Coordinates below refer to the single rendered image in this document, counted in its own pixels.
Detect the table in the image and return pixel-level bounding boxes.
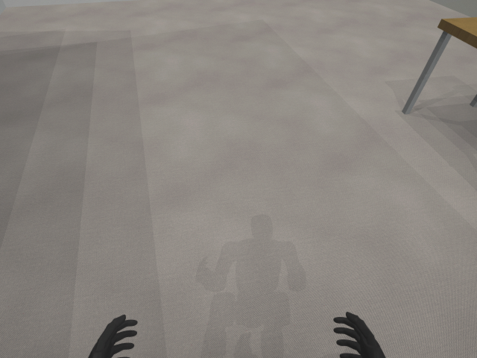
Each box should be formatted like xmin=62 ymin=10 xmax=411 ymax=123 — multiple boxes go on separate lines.
xmin=402 ymin=17 xmax=477 ymax=114

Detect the robot left hand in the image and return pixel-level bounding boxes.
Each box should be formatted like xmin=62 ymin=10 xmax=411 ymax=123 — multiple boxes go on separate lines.
xmin=88 ymin=315 xmax=138 ymax=358

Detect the robot right hand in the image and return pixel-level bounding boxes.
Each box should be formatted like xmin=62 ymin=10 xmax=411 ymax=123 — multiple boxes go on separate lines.
xmin=333 ymin=312 xmax=386 ymax=358

